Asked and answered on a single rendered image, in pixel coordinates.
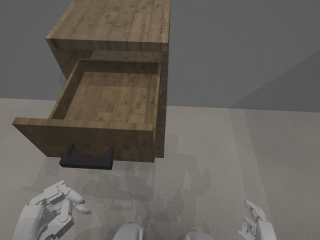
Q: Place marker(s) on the cabinet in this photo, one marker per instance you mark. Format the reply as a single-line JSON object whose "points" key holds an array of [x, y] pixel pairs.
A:
{"points": [[137, 30]]}

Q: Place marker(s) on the robot left hand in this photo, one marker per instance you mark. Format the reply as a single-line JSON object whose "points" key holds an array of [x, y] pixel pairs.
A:
{"points": [[35, 217]]}

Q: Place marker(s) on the handle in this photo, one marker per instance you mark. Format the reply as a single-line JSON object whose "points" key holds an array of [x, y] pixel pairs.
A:
{"points": [[69, 161]]}

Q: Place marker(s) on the left robot thigh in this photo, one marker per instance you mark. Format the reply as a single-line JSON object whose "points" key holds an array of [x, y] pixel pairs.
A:
{"points": [[129, 231]]}

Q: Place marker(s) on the left robot shin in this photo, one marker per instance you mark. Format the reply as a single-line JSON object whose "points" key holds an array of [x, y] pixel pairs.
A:
{"points": [[131, 222]]}

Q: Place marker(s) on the drawer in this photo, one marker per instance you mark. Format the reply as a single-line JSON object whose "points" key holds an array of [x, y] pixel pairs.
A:
{"points": [[105, 102]]}

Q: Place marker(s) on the robot right hand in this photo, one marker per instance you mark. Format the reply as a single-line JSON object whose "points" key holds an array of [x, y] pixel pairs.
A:
{"points": [[262, 230]]}

